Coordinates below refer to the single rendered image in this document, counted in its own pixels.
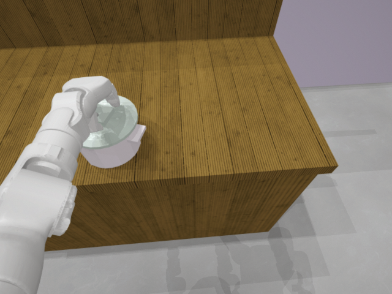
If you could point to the robot left forearm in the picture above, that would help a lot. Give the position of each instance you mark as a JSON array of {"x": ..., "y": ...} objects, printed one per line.
[{"x": 58, "y": 142}]

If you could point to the pot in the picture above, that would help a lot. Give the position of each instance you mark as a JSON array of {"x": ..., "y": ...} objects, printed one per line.
[{"x": 116, "y": 155}]

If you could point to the robot left upper arm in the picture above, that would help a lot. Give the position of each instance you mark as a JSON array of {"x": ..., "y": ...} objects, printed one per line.
[{"x": 35, "y": 207}]

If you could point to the lid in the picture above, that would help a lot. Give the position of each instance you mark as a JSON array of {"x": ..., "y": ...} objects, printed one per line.
[{"x": 119, "y": 127}]

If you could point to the left robot hand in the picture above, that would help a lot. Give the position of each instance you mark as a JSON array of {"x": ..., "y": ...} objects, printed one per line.
[{"x": 102, "y": 88}]

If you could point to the table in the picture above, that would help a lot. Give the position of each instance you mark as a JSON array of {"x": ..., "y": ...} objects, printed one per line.
[{"x": 230, "y": 141}]

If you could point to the knob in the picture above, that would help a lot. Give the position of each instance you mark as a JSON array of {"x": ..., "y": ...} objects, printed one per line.
[{"x": 105, "y": 113}]

